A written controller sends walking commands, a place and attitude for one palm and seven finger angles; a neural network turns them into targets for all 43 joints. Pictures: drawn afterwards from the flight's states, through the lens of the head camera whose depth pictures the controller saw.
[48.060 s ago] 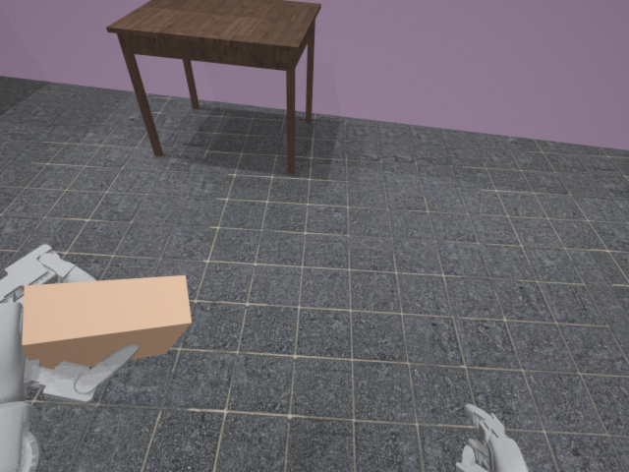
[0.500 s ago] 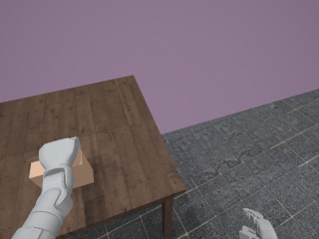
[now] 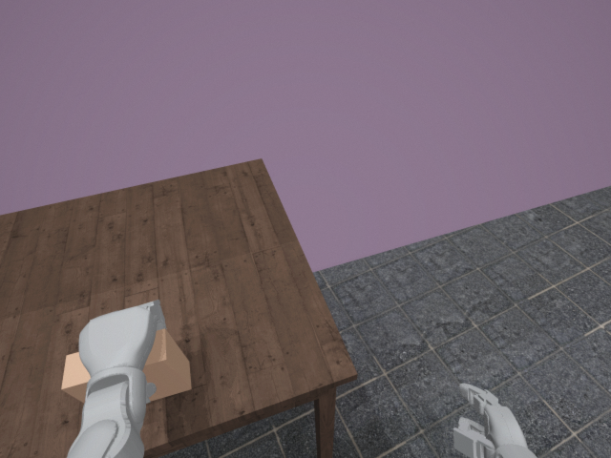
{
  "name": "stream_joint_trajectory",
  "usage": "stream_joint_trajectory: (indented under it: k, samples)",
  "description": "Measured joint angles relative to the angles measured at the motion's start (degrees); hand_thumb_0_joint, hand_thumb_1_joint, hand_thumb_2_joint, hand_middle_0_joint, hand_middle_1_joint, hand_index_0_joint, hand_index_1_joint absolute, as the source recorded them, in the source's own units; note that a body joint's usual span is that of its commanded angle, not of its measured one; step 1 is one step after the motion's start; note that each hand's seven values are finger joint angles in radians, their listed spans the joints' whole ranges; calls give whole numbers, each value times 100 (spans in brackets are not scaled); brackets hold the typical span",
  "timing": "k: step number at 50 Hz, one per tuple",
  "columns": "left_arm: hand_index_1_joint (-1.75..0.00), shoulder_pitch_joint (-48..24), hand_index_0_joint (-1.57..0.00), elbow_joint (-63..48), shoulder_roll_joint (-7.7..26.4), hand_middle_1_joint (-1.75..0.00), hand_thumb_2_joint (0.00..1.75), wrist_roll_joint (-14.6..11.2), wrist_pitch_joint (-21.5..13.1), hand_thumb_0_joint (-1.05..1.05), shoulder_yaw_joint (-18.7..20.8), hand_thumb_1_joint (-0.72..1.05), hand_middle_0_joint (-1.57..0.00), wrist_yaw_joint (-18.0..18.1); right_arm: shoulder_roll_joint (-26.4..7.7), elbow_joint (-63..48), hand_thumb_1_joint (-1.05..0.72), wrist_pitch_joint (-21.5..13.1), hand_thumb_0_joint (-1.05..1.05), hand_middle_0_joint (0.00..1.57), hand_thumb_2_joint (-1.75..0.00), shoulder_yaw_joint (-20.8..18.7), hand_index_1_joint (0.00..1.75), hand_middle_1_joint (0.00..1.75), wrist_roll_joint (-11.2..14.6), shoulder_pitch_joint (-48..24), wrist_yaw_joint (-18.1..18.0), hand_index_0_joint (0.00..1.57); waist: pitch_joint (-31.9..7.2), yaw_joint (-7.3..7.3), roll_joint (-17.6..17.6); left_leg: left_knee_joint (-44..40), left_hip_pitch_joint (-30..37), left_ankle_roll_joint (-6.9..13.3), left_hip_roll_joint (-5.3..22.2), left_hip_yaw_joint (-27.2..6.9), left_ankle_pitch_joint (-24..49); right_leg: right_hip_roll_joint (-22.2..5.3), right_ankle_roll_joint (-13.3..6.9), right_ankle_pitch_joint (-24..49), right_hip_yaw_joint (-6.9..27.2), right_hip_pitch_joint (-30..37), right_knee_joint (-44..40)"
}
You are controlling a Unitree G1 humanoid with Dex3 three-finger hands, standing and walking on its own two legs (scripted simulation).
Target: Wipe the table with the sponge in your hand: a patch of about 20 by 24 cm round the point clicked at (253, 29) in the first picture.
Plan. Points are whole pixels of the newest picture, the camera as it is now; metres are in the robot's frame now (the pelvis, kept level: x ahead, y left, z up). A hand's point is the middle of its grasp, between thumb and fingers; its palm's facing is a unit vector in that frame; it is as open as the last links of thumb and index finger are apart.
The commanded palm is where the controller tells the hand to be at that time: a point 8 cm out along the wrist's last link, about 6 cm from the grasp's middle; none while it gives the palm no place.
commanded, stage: wipe back along the first lane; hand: left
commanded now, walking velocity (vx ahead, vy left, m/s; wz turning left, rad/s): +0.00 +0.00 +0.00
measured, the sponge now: (139, 378) +0.24 +0.28 -0.05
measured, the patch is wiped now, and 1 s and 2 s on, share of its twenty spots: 1.00 1.00 1.00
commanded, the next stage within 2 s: lift the sponge slowly off the table in 0.10 s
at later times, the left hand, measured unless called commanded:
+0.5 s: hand (138, 373) +0.22 +0.25 +0.00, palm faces -0.07 -0.10 -0.99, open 9.0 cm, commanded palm +0.19 +0.25 +0.06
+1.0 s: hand (132, 373) +0.21 +0.25 +0.03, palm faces -0.03 -0.13 -0.99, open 8.9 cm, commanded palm +0.19 +0.25 +0.10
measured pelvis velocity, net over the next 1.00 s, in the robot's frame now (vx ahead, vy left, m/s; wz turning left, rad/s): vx -0.01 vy -0.01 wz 0.00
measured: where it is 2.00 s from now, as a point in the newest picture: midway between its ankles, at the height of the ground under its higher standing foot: outside the picture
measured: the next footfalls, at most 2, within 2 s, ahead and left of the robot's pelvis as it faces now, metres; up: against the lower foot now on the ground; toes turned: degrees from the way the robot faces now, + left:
none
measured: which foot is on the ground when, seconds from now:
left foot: down 0.00-1.00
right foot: down 0.00-1.00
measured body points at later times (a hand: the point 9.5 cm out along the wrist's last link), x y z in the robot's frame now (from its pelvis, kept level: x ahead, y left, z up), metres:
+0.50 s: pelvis -0.01 -0.01 +0.00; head -0.02 -0.04 +0.45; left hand +0.22 +0.26 +0.06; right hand +0.21 -0.23 -0.09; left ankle +0.00 +0.11 -0.72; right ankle -0.04 -0.11 -0.72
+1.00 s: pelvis -0.01 -0.01 +0.01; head -0.04 -0.04 +0.46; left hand +0.21 +0.25 +0.08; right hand +0.22 -0.23 -0.07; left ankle +0.00 +0.11 -0.72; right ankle -0.04 -0.11 -0.72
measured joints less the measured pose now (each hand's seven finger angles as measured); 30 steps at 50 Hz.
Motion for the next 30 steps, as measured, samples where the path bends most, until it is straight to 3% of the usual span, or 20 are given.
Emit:
stream_joint_trajectory:
  k: [16,30]
  samples:
    - [-151,230,-82,-213,-72,-153,107,13,58,3,-155,-41,-77,-97,40,3,-90,-35,1,20,-90,34,30,30,-27,-122,-31,20,92,87,31,-64,154,-34,1,-20,77,3,-38,28,-19,121,17]
    - [-148,346,-85,-337,47,-150,106,-175,-147,2,36,-43,-81,-362,32,154,-90,-124,1,20,-90,1,30,30,-74,-73,-125,20,223,68,40,-234,414,-72,46,-16,147,47,-79,110,-5,368,-150]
